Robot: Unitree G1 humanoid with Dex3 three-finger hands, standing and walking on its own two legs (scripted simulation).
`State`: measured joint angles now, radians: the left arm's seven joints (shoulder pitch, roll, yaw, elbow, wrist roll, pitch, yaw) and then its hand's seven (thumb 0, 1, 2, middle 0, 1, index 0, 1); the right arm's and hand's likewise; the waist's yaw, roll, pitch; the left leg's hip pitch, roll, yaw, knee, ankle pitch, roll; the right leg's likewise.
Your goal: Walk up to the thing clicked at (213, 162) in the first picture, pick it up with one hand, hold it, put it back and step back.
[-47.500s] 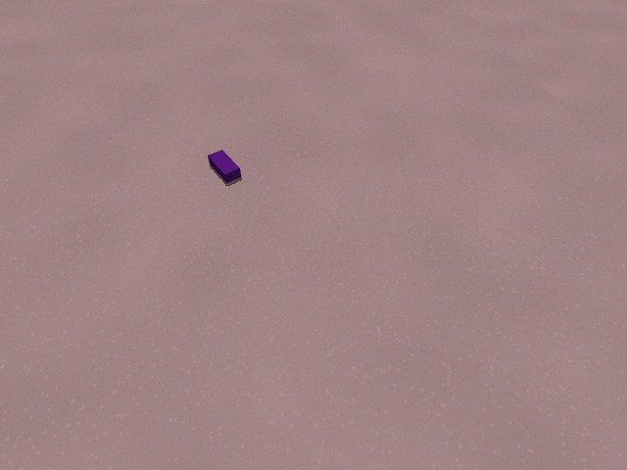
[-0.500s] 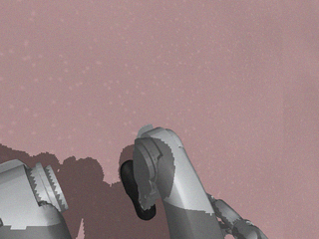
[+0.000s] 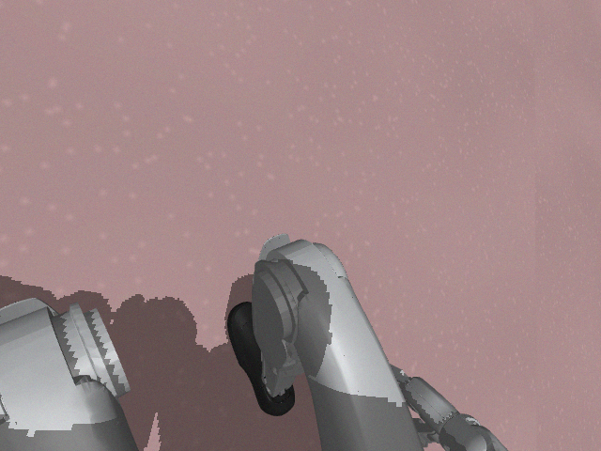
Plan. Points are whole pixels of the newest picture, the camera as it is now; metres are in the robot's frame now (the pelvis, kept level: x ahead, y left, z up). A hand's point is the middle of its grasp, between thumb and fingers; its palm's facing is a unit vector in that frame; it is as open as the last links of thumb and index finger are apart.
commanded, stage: close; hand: left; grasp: from above
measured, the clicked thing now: out of the picture +0.45 +0.40 -0.27
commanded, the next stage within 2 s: settle in 0.72 s
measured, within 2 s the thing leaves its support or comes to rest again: leaves its support in 1.10 s
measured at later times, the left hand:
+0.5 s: hand out of the picture +0.43 +0.39 -0.23, palm faces -0.44 -0.13 -0.89, open 11.1 cm
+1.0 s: hand out of the picture +0.43 +0.39 -0.23, palm faces -0.44 -0.14 -0.89, open 11.0 cm
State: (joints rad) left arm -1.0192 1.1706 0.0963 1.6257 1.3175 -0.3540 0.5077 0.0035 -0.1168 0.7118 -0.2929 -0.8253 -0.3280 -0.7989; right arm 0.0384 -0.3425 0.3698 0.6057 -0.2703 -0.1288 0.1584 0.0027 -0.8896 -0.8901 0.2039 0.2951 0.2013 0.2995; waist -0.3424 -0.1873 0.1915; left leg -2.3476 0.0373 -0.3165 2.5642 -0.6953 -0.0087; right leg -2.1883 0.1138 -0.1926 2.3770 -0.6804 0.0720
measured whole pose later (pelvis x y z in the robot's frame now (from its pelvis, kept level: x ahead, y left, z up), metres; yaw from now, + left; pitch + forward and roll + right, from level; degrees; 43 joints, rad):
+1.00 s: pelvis +0.00 +0.00 +0.00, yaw +0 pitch +26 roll -16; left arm -1.02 1.15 0.12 1.59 1.32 -0.34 0.48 0.01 -0.04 0.53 -0.50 -0.64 -0.54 -0.61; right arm 0.04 -0.33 0.36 0.60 -0.27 -0.11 0.15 0.00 -0.90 -0.89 0.20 0.29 0.20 0.30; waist -0.34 -0.18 0.18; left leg -2.35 0.04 -0.31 2.56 -0.70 -0.01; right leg -2.20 0.11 -0.19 2.38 -0.69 0.07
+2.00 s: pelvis -0.01 +0.00 +0.04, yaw +6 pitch +33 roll -12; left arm -0.90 0.90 0.10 1.14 1.18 -0.25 0.11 0.01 -0.08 0.53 -0.55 -0.61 -0.60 -0.57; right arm 0.16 -0.29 0.14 0.60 -0.11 0.07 0.11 0.00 -0.92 -0.90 0.20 0.30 0.20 0.30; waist -0.22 -0.01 0.00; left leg -2.33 0.01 -0.19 2.36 -0.62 0.01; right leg -2.18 0.04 -0.11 2.26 -0.67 0.05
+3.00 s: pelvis +0.02 +0.00 +0.34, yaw +15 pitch +19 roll -4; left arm -0.33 0.53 -0.10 0.76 1.02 -0.14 0.07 0.01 -0.09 0.58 -0.50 -0.71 -0.54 -0.68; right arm 0.21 -0.24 -0.01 0.72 0.03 0.01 -0.05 0.01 -0.91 -0.89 0.20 0.30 0.20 0.30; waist -0.08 0.05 -0.16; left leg -1.20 0.05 -0.05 1.35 -0.49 0.00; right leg -1.12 0.02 -0.02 1.30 -0.51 0.03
